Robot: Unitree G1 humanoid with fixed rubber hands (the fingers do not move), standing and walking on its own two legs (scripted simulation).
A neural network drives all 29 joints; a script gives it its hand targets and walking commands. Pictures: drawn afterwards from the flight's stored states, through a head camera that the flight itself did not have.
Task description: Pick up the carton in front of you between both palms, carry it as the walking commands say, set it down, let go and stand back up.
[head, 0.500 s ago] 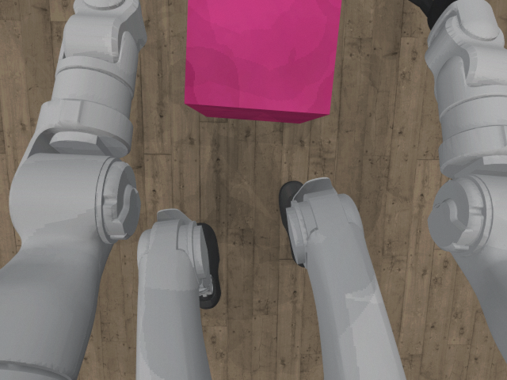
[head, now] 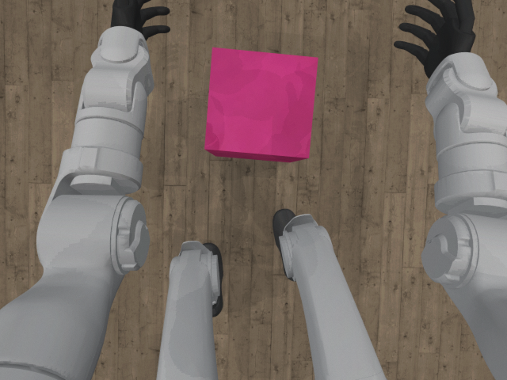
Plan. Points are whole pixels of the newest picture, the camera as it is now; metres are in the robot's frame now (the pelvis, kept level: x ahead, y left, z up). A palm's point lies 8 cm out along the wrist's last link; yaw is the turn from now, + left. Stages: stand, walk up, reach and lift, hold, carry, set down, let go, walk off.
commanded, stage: set down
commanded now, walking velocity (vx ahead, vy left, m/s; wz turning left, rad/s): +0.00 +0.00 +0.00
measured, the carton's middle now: (258, 115) +0.50 -0.09 -0.44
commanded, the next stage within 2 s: let go in 0.14 s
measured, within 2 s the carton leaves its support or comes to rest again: neither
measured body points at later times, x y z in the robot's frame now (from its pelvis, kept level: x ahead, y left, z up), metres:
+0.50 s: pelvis +0.04 -0.02 +0.13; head +0.30 -0.04 +0.49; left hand +0.48 +0.12 +0.01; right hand +0.41 -0.30 +0.01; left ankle +0.06 +0.13 -0.53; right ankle +0.11 -0.12 -0.53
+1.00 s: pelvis +0.10 +0.00 +0.20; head +0.19 +0.01 +0.64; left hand +0.34 +0.20 +0.11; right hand +0.26 -0.25 +0.12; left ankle +0.06 +0.13 -0.53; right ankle +0.11 -0.12 -0.53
